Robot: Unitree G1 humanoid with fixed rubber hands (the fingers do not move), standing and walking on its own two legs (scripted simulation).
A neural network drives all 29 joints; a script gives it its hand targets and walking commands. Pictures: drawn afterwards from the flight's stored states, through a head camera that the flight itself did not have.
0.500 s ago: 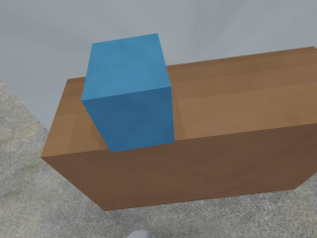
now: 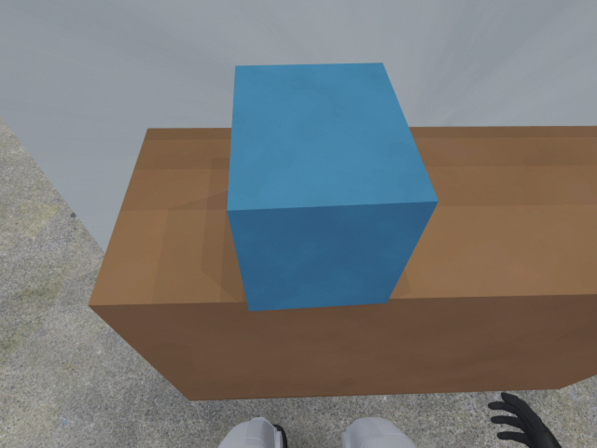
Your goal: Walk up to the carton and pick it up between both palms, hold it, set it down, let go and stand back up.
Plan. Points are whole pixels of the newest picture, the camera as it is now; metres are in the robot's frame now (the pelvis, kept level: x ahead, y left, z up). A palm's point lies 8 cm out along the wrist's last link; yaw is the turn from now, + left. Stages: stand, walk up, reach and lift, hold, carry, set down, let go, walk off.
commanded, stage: walk up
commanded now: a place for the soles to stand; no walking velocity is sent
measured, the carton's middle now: (314, 189) +0.45 +0.00 +0.07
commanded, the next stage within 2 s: none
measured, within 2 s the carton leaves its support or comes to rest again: neither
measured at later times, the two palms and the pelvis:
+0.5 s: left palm out of the picture +0.06 +0.30 -0.08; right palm out of the picture +0.04 -0.31 -0.11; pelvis +0.00 +0.00 +0.00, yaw -5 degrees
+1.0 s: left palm out of the picture +0.11 +0.27 -0.09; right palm out of the picture +0.04 -0.36 -0.10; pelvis -0.01 -0.03 +0.00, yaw +0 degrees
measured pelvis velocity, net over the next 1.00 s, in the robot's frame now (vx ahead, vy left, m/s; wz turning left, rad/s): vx -0.01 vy -0.03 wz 0.00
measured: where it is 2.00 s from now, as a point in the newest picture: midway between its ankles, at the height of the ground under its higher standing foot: outside the picture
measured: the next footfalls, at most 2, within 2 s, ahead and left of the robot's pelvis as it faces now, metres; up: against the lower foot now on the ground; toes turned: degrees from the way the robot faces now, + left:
right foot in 0.30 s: +0.04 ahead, -0.11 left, +0.00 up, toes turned -8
left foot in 0.64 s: +0.04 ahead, +0.15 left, +0.00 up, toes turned -2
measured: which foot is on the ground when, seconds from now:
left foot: down 0.00-0.34, up 0.36-0.62, down 0.64-0.94, up 0.96-1.00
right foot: up 0.00-0.28, down 0.30-0.66, up 0.68-0.90, down 0.92-1.00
